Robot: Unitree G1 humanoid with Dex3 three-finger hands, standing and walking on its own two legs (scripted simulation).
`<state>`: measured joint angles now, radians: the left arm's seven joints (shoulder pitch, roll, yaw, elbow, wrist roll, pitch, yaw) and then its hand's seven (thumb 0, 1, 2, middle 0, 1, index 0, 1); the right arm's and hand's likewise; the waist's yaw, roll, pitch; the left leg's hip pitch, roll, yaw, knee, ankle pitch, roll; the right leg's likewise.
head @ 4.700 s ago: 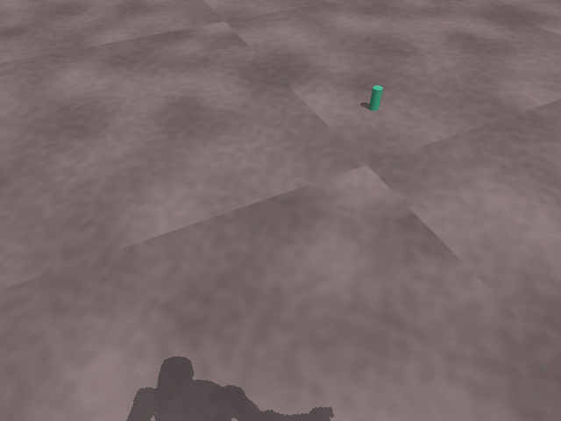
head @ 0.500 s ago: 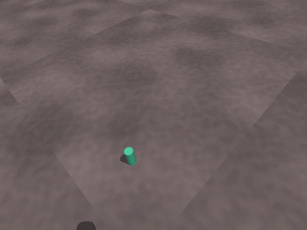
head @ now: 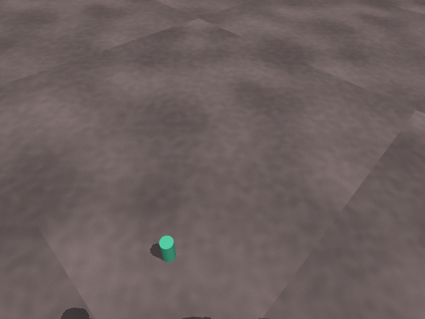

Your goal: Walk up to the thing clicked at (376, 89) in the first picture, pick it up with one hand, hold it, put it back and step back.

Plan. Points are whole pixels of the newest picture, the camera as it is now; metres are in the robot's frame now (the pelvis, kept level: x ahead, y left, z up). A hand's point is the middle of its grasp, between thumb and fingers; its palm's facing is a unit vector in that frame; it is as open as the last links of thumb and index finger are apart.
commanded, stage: walk up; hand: left
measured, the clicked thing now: (167, 249) +0.56 +0.19 -0.69
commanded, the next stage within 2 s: stand in 1.84 s
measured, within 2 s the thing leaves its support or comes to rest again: neither
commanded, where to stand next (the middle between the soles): +0.19 -0.01 m, yaw -2 degrees
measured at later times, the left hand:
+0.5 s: hand (88, 313) +0.19 +0.26 -0.14, palm faces -0.04 -0.91 -0.41, open 7.4 cm
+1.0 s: hand (96, 296) +0.23 +0.26 -0.14, palm faces +0.00 -0.94 -0.34, open 7.4 cm
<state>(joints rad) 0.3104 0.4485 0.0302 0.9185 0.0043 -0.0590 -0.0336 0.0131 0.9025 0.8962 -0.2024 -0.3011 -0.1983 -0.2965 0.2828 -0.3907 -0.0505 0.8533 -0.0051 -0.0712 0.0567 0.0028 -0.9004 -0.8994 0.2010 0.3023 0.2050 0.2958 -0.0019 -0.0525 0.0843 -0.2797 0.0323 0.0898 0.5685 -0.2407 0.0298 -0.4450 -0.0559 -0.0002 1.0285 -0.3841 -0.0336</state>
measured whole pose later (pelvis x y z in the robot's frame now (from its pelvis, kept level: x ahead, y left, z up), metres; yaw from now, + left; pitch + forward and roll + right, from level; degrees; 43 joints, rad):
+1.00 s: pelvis +0.15 +0.00 +0.01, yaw +0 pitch -2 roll +0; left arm 0.08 0.36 -0.02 1.15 0.00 -0.02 -0.01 0.01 0.90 0.90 -0.20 -0.30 -0.20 -0.30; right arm 0.02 -0.36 0.01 1.11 0.01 -0.02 0.01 0.00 -0.90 -0.90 0.20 0.30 0.20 0.30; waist 0.03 0.01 0.07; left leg -0.20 0.03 0.02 0.44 -0.21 -0.02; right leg -0.17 -0.04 -0.04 0.42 -0.21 0.03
